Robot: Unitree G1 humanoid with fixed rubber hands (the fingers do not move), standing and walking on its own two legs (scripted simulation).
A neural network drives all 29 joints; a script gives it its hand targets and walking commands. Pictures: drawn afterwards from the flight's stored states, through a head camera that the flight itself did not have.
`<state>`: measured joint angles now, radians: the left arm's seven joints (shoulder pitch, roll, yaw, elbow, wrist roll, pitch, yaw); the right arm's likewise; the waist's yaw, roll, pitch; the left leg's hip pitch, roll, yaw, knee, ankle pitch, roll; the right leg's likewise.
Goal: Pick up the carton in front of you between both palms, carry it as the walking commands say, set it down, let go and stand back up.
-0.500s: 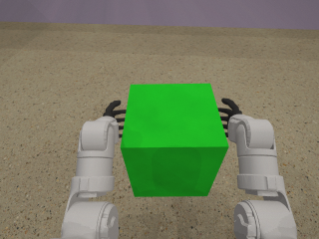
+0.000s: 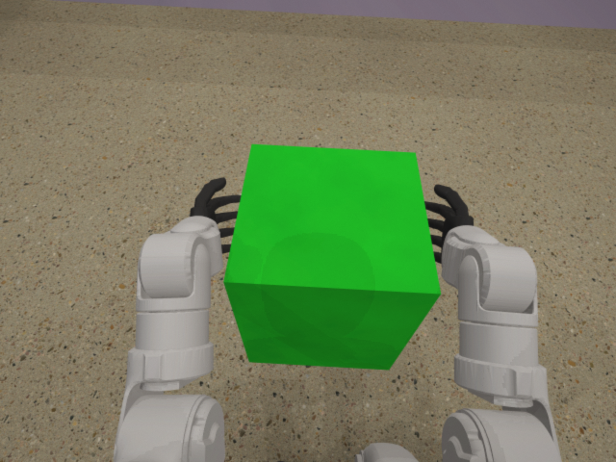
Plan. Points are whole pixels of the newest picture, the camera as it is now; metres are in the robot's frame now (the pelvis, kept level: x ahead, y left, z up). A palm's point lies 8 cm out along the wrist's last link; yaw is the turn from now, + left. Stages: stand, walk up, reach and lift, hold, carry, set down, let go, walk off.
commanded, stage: carry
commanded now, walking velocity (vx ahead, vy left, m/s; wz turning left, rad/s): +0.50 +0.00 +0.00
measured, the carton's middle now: (325, 265) +0.36 -0.01 +0.01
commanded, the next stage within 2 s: none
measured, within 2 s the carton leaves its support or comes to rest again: neither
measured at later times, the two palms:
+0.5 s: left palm (238, 128) +0.57 +0.13 +0.07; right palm (425, 124) +0.59 -0.17 +0.07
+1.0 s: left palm (236, 66) +0.75 +0.15 +0.06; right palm (396, 69) +0.75 -0.15 +0.06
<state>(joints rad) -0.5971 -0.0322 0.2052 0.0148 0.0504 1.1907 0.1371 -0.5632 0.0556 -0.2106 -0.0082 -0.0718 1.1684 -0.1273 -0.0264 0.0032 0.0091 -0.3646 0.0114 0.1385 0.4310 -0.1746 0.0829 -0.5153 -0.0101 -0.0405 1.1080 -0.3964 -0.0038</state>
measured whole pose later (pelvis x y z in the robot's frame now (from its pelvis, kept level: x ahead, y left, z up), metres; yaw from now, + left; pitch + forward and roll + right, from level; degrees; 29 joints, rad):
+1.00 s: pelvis +0.49 +0.01 -0.01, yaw -1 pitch +4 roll +1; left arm -0.15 -0.13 0.11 -0.22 0.15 1.16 0.08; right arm -0.15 0.13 -0.11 -0.20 -0.14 1.13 -0.07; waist -0.01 -0.03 -0.14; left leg -0.38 0.04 0.24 0.52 -0.20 0.06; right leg -0.11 -0.08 -0.10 0.49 -0.43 0.04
